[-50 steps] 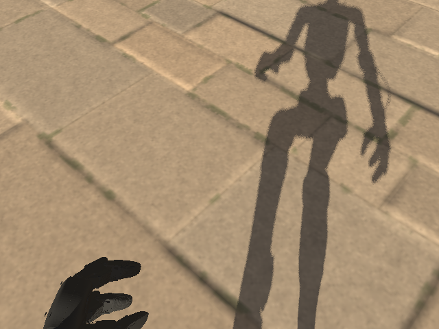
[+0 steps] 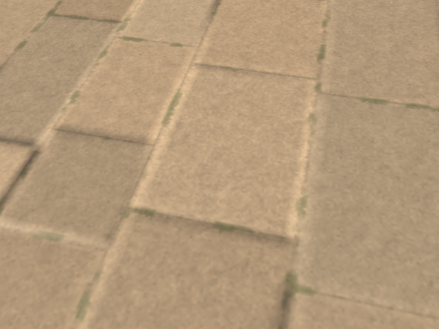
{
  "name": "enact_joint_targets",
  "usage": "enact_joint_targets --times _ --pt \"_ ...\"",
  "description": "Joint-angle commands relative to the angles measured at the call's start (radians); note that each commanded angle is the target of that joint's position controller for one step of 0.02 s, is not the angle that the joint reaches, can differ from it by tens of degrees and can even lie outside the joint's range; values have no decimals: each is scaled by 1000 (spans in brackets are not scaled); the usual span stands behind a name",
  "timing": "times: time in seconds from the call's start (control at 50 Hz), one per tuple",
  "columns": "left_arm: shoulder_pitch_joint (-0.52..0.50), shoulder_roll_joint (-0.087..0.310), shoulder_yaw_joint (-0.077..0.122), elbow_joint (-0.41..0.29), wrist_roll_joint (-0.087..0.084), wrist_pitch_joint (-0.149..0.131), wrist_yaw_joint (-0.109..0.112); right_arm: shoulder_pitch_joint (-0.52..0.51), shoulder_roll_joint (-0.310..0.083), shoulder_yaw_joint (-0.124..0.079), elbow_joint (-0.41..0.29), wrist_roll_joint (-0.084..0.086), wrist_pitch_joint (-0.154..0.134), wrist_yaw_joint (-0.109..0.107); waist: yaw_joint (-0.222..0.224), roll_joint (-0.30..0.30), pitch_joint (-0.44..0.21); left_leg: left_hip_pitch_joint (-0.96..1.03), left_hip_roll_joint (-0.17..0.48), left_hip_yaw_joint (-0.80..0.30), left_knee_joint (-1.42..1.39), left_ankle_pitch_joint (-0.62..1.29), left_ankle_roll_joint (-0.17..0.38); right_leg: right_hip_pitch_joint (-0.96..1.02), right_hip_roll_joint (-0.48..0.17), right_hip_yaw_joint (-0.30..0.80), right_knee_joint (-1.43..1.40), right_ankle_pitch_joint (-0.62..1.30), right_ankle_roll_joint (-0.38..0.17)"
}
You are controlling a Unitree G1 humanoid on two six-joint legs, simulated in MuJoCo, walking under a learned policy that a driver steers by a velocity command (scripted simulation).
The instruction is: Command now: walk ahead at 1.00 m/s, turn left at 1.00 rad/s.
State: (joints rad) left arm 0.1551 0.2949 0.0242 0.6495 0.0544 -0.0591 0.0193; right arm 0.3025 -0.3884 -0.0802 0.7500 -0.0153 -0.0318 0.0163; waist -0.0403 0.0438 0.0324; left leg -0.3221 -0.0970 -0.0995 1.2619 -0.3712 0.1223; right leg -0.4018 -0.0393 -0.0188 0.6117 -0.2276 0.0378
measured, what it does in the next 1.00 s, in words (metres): walks ahead, turning left: left foot, then right foot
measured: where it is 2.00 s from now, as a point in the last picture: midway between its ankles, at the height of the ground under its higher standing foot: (187, 257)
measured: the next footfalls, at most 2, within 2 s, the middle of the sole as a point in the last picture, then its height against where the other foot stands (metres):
left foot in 0.36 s outside the picture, level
right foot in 0.74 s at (181, 221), level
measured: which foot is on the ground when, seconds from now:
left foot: up 0.00-0.34, down 0.36-0.76, up 0.78-1.00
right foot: down 0.00-0.36, up 0.38-0.72, down 0.74-1.00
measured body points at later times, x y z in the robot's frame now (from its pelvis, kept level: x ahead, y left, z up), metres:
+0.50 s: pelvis +0.42 +0.06 -0.01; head +0.46 +0.07 +0.44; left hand +0.42 +0.34 -0.11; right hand +0.63 -0.15 -0.13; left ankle +0.43 +0.07 -0.72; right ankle +0.40 -0.13 -0.60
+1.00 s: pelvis +0.68 +0.12 +0.01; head +0.72 +0.14 +0.46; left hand +0.60 +0.37 -0.12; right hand +0.93 -0.03 -0.12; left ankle +0.59 +0.24 -0.66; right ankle +0.81 +0.13 -0.72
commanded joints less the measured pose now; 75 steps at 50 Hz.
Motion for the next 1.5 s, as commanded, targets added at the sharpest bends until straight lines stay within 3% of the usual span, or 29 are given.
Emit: enact_joint_targets --times 0.02,0.08,0.22,0.28,0.32,0.34,0.36,0.38,0.4,0.42,0.44,0.48,0.54,0.62,0.68,0.72,0.76,0.78,0.8,0.86,1.04,1.16,1.22,1.24,1.26,1.28,1.32,1.38,1.5 --pt "163 107 41 23 -6 -10 3 -102 -11 16 -132 -24 11 38 82 -123 -43 -434 152 8 75 82 -24 367 -264 348 -379 -255 -110" --pt "210 73 34 88 -32 -41 -19 -172 38 37 -185 -22 41 60 57 -130 6 -481 187 29 51 158 -34 325 -247 146 -426 -10 -89" --pt "257 118 42 156 -22 -62 -16 -403 35 59 -262 -17 43 90 54 -71 129 -401 149 213 -372 370 10 347 -171 -223 -516 437 -51" --pt "311 176 51 163 -25 -41 3 -375 27 56 -235 -14 36 81 20 -116 58 -231 37 324 -484 301 64 473 -180 -280 -346 1141 -23" --pt "267 239 70 146 -18 -7 18 -148 -31 28 -170 -10 33 61 -115 -168 -72 10 -17 304 -494 187 103 483 -230 -261 -35 1385 -34" --pt "214 251 74 119 -16 8 16 65 -75 0 -104 -7 26 45 -203 -170 -157 245 -31 249 -539 141 138 380 -243 -232 229 1335 -58" --pt "195 222 73 108 -11 14 3 182 -111 -32 -46 -1 23 17 -227 -75 -191 495 -3 141 -630 116 172 153 -161 -228 584 754 -54" --pt "196 62 34 60 6 7 -12 90 -182 -47 -55 14 34 -1 -94 160 -131 580 190 -182 -620 226 207 -185 12 -201 951 -254 -35" --pt "201 105 33 -60 -25 -16 -14 81 -239 -57 -110 -19 47 -2 -67 150 -344 810 345 -643 -846 61 381 -443 57 24 1087 -263 -19" --pt "113 137 29 -57 -26 -40 -12 94 -178 -52 -102 -16 44 -15 -88 -33 -243 708 376 -667 -982 95 333 -495 -3 74 1007 -163 -20" --pt "121 131 23 -40 -37 -47 -10 53 -130 -38 -79 -14 30 -26 -22 -108 -74 509 365 -558 -995 303 300 -449 -41 61 904 -108 -17" --pt "162 111 17 -6 -14 -16 -4 -23 -74 -13 -74 -5 -7 -35 77 -186 10 222 302 -336 -956 792 253 -255 -88 53 774 -145 8" --pt "145 64 8 -5 -8 25 -20 -11 -48 4 -24 9 -39 -22 109 -138 16 56 186 -123 -971 1073 179 -115 -83 7 503 -121 17" --pt "44 -2 -17 -9 -34 16 -32 26 -11 11 25 17 -46 -10 38 -22 -38 97 67 31 -955 1053 52 15 6 -76 103 296 -35" --pt "12 28 -8 2 -31 7 -25 87 -12 13 62 18 -47 -19 3 -4 -51 227 105 2 -911 1009 8 60 61 -73 -35 414 -66" --pt "156 76 12 55 -19 -8 -17 50 -49 1 63 7 -43 -33 77 31 -80 283 134 -24 -762 1052 -24 175 84 -36 -85 380 -92" --pt "349 150 33 128 -11 -37 -10 9 -37 1 42 22 -35 -38 179 -80 -143 204 19 40 -324 634 -62 396 -66 66 -164 950 -138" --pt "319 181 34 113 -5 -34 -19 283 104 23 63 57 -23 -43 39 -326 -346 -45 -119 5 52 -305 -108 693 -406 415 -19 1524 -353" --pt "305 149 36 89 -43 -16 -26 297 33 20 109 29 -12 -53 69 -177 -448 -71 -109 -112 120 -230 -94 670 -394 505 -85 1404 -380" --pt "110 12 -5 76 -53 2 -13 65 7 18 76 -9 18 -39 39 -51 -146 -99 4 -64 -24 -90 -114 308 -251 298 -246 832 -287" --pt "118 134 60 104 -38 74 -28 -65 41 38 35 -10 93 -49 31 -166 -88 -72 45 49 -339 -50 -148 87 -107 380 -402 -68 -242" --pt "90 134 95 84 -38 116 -30 -84 53 43 15 13 67 -68 48 -199 -77 5 1 43 -549 -38 -119 61 -72 501 -448 -239 -182" --pt "6 125 104 55 -49 124 -36 60 36 37 39 14 41 -83 -18 -236 -73 223 -24 59 -867 8 -65 -29 2 487 -457 -259 -82" --pt "-3 90 96 36 -60 121 -37 107 -32 20 40 3 31 -95 -25 -158 -68 325 92 -39 -1062 -59 -29 -111 90 397 -373 -287 -3" --pt "55 7 84 27 -79 119 -33 -11 -144 -10 0 -3 32 -105 37 192 -89 291 427 -419 -1154 -217 75 -204 240 170 41 -330 15" --pt "63 112 104 63 -32 112 -25 -199 -90 6 -52 -27 35 -104 71 104 13 98 509 -388 -1167 -35 126 -262 159 86 282 -294 21" --pt "102 129 115 79 -18 119 -38 -240 37 42 -71 -20 28 -97 127 0 -27 46 377 -149 -1046 316 82 -142 113 81 505 -196 10" --pt "113 100 98 71 -29 144 -62 -199 26 41 -91 -18 23 -86 96 80 -52 173 295 38 -957 531 53 -207 84 29 577 -141 30" --pt "-54 68 70 -27 -49 156 -100 -38 -56 -1 -70 -22 30 -58 -16 131 -69 333 378 120 -875 687 65 -153 32 -34 288 -208 35"
Velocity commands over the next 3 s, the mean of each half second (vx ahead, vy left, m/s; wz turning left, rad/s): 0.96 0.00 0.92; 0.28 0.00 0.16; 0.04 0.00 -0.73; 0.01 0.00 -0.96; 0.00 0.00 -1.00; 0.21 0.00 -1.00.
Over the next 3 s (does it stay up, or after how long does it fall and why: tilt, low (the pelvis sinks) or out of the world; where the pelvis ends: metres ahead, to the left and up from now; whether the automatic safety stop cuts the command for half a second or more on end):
stays up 0.72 0.05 0.01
